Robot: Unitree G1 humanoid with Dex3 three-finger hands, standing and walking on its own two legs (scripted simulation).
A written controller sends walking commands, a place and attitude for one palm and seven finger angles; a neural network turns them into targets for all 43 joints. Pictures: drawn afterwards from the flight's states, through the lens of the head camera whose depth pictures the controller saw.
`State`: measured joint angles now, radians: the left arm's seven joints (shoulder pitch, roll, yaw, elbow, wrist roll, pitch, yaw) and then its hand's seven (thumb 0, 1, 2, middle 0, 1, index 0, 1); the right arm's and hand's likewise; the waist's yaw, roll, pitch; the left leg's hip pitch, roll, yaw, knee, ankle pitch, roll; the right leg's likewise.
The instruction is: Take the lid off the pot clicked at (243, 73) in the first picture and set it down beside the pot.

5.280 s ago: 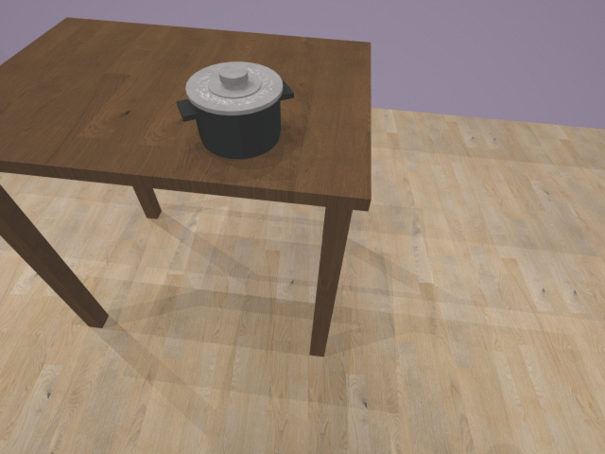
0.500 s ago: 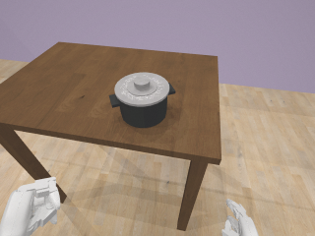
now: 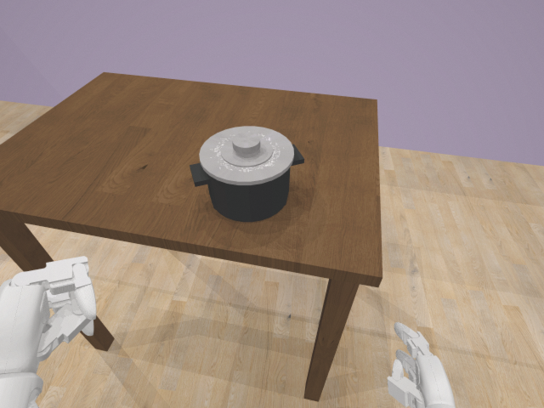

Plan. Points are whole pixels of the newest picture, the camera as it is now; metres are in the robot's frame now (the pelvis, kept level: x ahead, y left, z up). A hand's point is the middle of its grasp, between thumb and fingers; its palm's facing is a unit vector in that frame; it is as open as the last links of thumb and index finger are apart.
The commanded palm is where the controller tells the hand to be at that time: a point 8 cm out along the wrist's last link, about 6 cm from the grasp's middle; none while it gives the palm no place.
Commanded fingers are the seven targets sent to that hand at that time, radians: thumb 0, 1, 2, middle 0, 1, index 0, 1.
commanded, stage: raise the hand higher, near the body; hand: left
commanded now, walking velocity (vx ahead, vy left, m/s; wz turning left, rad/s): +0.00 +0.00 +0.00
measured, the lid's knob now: (246, 142) +0.50 +0.12 +0.15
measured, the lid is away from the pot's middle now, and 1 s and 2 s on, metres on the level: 0.00 0.00 0.00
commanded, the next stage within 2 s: reach forward and open the fingers in 0.16 s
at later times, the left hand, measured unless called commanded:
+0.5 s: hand (78, 272) +0.19 +0.25 +0.17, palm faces +0.27 -0.17 -0.95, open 2.9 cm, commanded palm +0.16 +0.26 +0.21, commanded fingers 0.00 0.50 1.17 -1.21 -1.04 -1.21 -1.04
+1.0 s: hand (81, 245) +0.23 +0.26 +0.18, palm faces -0.08 -0.01 -1.00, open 6.8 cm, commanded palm +0.20 +0.25 +0.25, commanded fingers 0.00 -0.32 1.70 -0.92 -0.15 -0.92 -0.15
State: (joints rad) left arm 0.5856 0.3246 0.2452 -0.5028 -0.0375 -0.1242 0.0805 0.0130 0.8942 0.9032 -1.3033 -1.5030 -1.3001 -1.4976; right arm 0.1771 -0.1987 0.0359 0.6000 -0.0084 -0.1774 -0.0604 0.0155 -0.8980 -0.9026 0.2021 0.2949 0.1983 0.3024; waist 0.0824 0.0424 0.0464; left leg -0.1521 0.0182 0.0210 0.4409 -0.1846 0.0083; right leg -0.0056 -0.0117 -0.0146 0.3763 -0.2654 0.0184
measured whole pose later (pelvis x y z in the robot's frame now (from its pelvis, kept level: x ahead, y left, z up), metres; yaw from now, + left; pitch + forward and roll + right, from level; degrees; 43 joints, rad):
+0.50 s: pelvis +0.00 -0.01 -0.01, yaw +0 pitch -2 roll +0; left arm 0.43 0.60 0.22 -0.58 0.60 0.13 0.06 0.01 0.75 1.00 -1.28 -1.34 -1.27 -1.34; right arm 0.10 -0.29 0.02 0.56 0.01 0.08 -0.01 0.02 -0.90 -0.90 0.20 0.29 0.20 0.30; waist 0.10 0.11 0.00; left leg -0.28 0.02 0.01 0.53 -0.21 0.00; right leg -0.16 -0.01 -0.02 0.52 -0.33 0.01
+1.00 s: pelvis -0.03 +0.00 +0.00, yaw +2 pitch -4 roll -1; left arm -0.05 0.75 0.10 -0.26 0.68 0.05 -0.41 0.00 -0.02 1.50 -1.05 -0.49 -1.04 -0.49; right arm 0.08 -0.29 0.05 0.59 0.03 0.09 -0.02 0.01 -0.90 -0.90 0.20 0.29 0.20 0.30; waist 0.08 0.13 0.03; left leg -0.25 0.00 -0.01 0.44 -0.12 0.01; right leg -0.12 -0.02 -0.05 0.44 -0.25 0.02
